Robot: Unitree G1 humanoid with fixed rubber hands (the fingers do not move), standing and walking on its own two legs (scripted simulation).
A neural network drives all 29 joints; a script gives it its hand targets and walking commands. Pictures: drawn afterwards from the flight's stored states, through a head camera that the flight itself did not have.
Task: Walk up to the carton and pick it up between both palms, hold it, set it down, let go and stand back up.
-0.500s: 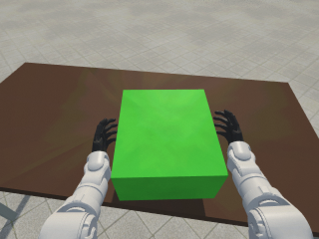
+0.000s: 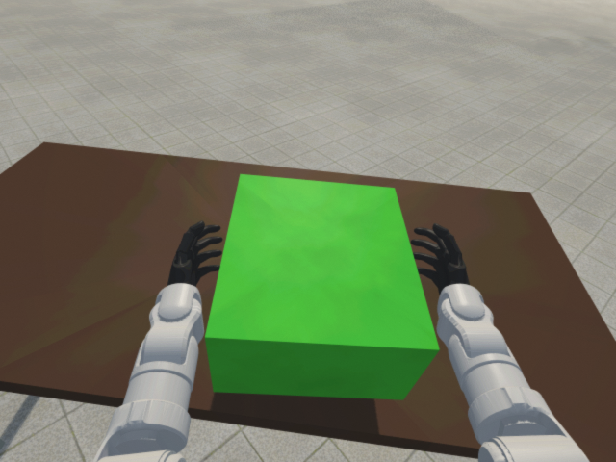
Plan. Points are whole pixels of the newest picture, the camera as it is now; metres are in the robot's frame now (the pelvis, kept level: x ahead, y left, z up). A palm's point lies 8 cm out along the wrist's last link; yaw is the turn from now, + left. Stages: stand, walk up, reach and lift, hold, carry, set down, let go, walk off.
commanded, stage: reach and lift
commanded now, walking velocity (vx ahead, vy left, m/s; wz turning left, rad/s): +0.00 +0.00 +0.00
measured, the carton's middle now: (314, 277) +0.42 +0.01 +0.04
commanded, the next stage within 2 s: hold in 1.64 s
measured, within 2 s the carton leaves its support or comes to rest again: neither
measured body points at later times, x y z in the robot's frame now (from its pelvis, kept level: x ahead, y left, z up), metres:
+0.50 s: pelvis -0.01 +0.00 +0.00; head -0.06 +0.02 +0.45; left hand +0.35 +0.19 +0.14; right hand +0.35 -0.18 +0.13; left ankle +0.00 +0.12 -0.75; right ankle -0.03 -0.12 -0.75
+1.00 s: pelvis -0.01 +0.00 +0.00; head -0.05 +0.03 +0.45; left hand +0.35 +0.19 +0.16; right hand +0.36 -0.17 +0.15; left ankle +0.00 +0.12 -0.75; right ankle -0.03 -0.12 -0.75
